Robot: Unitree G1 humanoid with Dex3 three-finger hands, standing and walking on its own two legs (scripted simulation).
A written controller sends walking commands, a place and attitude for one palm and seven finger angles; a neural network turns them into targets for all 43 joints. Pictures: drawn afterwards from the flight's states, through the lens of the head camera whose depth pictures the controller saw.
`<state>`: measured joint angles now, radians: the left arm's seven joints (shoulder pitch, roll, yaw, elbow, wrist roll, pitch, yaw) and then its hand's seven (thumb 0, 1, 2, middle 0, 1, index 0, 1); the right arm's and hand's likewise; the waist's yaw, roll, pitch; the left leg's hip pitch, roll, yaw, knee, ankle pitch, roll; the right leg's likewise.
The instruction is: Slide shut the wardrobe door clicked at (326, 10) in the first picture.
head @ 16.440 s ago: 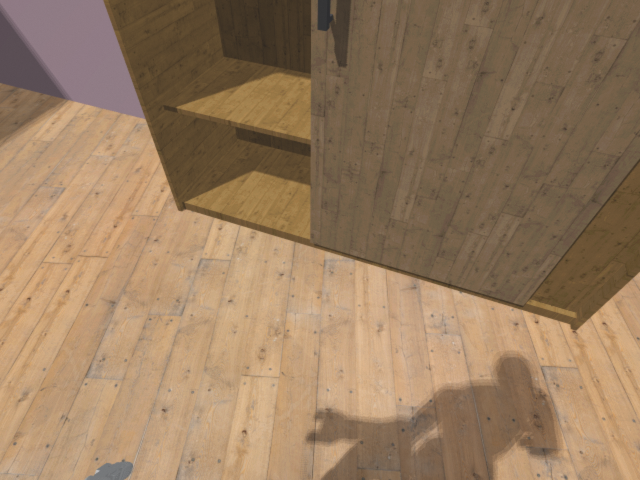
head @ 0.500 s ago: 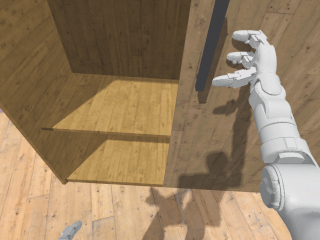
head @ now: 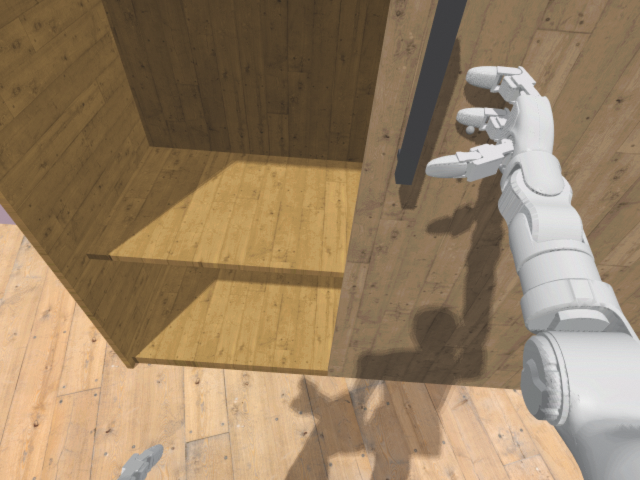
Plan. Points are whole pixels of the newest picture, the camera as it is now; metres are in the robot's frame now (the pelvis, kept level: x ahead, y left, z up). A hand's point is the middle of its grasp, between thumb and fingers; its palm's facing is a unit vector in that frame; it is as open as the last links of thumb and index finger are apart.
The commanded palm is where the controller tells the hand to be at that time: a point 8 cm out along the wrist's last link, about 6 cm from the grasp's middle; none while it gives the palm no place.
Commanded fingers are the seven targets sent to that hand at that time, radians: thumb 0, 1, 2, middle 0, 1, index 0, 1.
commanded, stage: move the hooked fingers beside the handle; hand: right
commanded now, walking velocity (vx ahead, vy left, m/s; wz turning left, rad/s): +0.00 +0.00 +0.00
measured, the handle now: (422, 91) +0.51 -0.08 +0.25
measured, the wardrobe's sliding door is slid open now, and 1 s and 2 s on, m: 0.62 0.62 0.62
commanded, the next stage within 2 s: feel for the door with the fingertips in 1.50 s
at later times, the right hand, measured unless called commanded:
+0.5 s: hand (471, 129) +0.46 -0.14 +0.23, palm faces +0.08 +1.00 -0.05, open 14.0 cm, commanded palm +0.46 -0.16 +0.22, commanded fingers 0.00 0.50 -0.30 0.30 1.20 0.30 1.20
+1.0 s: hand (470, 128) +0.46 -0.14 +0.23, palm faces +0.08 +1.00 -0.04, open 14.0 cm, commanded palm +0.46 -0.16 +0.22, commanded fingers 0.00 0.50 -0.30 0.30 1.20 0.30 1.20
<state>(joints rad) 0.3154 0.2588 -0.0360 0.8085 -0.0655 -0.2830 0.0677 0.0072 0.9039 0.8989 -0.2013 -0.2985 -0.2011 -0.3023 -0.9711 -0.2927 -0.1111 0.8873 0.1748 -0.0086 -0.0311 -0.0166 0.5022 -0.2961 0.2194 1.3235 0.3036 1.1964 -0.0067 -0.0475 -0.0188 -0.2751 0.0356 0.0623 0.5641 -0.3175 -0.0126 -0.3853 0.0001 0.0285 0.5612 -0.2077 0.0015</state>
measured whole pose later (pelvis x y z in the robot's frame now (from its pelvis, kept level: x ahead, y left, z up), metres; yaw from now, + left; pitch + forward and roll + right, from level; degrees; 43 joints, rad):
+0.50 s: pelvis +0.01 +0.00 +0.00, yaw +0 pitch +2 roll +1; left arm 0.31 0.26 -0.03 0.79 -0.07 -0.27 0.06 0.01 0.90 0.90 -0.20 -0.30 -0.20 -0.30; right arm -0.94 -0.30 -0.13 0.85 0.18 0.01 0.00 -0.02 0.50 -0.30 0.25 1.32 0.30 1.20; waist 0.00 -0.05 -0.02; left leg -0.25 0.03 0.06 0.54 -0.32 -0.01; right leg -0.37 0.00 0.03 0.55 -0.21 0.00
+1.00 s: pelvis +0.01 +0.00 +0.00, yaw +0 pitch +1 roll +0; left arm 0.29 0.26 -0.04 0.79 -0.06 -0.25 0.06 0.01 0.90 0.90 -0.20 -0.30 -0.20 -0.30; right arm -0.92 -0.29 -0.14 0.82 0.18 0.04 0.00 -0.02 0.50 -0.30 0.25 1.31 0.30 1.20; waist -0.01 -0.05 -0.02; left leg -0.23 0.03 0.06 0.53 -0.32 -0.01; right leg -0.34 0.00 0.03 0.54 -0.21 0.00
